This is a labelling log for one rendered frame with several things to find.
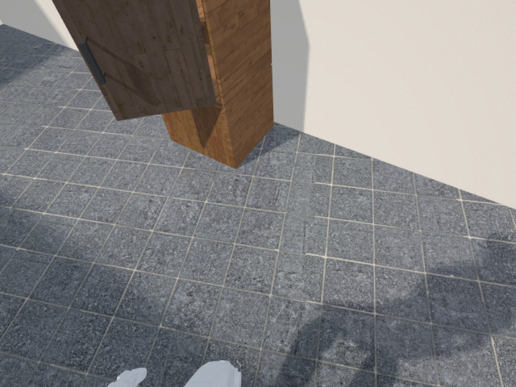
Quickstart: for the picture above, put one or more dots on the cupboard door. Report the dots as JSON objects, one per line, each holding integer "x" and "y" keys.
{"x": 152, "y": 51}

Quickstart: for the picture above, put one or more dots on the handle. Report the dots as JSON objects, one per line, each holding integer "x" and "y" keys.
{"x": 91, "y": 60}

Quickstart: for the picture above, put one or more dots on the robot left hand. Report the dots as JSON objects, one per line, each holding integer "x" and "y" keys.
{"x": 130, "y": 378}

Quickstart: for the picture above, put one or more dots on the left robot thigh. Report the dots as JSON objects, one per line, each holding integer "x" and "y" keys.
{"x": 216, "y": 374}

